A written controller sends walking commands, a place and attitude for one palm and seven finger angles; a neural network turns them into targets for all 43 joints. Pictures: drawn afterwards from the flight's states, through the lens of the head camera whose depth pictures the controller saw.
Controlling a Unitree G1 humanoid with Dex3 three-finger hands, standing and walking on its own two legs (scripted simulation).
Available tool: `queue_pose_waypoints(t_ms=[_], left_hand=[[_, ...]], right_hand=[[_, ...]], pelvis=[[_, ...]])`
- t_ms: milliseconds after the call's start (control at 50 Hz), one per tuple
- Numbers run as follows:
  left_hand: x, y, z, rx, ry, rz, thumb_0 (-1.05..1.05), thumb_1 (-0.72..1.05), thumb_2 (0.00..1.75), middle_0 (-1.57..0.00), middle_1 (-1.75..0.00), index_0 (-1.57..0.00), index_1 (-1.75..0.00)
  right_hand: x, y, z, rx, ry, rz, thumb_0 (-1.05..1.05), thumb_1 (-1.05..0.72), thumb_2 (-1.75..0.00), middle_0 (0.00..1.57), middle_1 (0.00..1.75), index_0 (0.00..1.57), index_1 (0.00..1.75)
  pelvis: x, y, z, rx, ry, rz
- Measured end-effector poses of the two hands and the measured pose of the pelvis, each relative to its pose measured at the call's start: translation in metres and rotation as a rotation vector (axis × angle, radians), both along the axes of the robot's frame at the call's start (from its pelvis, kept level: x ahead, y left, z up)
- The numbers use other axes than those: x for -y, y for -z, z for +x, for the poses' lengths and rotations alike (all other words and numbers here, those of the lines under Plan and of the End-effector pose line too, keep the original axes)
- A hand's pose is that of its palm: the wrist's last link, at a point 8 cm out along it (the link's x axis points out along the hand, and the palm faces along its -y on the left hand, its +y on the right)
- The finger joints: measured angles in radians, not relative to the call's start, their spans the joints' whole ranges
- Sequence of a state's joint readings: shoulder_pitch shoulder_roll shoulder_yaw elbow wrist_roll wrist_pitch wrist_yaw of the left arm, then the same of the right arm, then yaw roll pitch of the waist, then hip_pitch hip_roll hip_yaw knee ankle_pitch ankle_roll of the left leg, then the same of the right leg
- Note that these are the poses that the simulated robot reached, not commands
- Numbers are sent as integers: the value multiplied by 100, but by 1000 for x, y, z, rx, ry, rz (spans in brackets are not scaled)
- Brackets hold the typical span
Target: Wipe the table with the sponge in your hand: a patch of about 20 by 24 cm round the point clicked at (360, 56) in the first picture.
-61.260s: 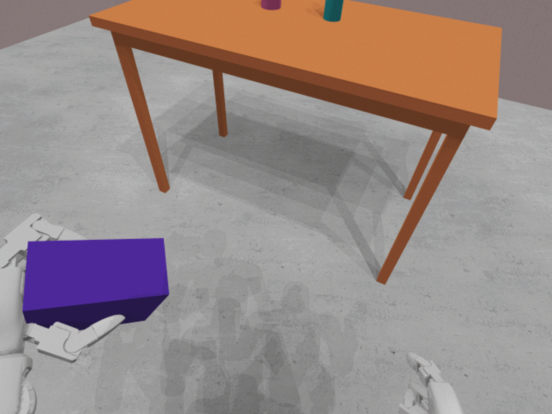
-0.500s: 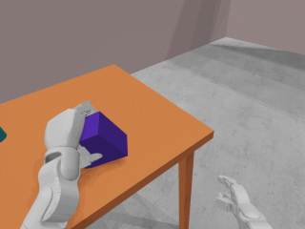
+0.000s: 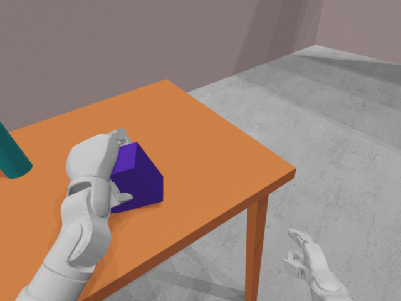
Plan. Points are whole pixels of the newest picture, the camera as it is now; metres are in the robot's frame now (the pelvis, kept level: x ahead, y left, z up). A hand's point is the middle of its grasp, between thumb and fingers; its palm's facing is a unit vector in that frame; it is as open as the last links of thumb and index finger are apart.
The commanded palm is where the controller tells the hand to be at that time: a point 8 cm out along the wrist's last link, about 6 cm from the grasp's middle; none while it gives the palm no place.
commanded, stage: wipe forward along the middle lane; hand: left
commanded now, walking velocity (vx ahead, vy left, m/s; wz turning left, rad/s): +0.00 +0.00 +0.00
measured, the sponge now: (126, 186) +0.29 +0.20 +0.12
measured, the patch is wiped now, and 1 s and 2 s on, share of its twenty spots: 0.85 0.85 0.85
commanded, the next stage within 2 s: slide back across to the first lane in 1.40 s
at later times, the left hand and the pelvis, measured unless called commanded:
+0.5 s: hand (112, 159) +0.33 +0.23 +0.16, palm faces +0.14 -0.09 -0.99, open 10.4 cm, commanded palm +0.29 +0.25 +0.20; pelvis +0.01 -0.02 +0.00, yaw +0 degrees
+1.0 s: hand (106, 147) +0.37 +0.26 +0.16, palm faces +0.02 -0.03 -1.00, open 10.4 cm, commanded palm +0.34 +0.28 +0.18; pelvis +0.01 -0.03 +0.00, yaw +1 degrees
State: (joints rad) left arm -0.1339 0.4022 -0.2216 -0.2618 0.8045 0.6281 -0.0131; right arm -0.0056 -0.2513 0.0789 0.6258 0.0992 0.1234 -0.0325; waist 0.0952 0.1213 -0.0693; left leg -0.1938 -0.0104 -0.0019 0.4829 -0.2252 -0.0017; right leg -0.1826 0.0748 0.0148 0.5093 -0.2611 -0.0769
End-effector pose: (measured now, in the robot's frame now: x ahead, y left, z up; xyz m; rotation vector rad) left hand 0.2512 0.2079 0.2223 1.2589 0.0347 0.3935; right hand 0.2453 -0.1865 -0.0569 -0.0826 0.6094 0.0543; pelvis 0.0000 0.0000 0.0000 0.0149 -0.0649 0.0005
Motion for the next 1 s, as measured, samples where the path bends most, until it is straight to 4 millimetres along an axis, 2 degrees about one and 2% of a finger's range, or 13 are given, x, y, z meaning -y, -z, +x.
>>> queue_pose_waypoints(t_ms=[120, 440, 620, 760, 1000], left_hand=[[-6, 1, 17, -37, -44, 37, -3, -54, 105, -66, -133, -75, -126], [-19, 6, 47, -137, -154, 124, -3, -54, 105, -65, -134, -74, -128], [-24, 4, 63, -199, -188, 148, -2, -54, 105, -66, -134, -74, -127], [-34, 3, 78, -246, -199, 167, -1, -54, 105, -66, -134, -74, -127], [-48, 4, 96, -278, -185, 194, 1, -55, 105, -67, -133, -74, -128]], right_hand=[[3, 3, 0, -17, 2, -2, 1, -90, -90, 20, 30, 20, 30], [41, 13, -2, -62, 54, -43, 1, -91, -90, 20, 30, 19, 30], [49, 21, -8, -79, 60, -49, 1, -91, -90, 20, 30, 19, 30], [57, 28, -22, -98, 75, -51, 1, -91, -90, 20, 30, 19, 30], [79, 49, -62, -213, 129, -93, 1, -91, -90, 20, 30, 19, 30]], pelvis=[[2, 0, 2, -10, 0, 1], [13, 1, 10, -33, -3, 6], [20, 2, 10, -40, -9, 8], [24, 2, 9, -52, -10, 8], [25, 3, 6, -79, -17, 3]])
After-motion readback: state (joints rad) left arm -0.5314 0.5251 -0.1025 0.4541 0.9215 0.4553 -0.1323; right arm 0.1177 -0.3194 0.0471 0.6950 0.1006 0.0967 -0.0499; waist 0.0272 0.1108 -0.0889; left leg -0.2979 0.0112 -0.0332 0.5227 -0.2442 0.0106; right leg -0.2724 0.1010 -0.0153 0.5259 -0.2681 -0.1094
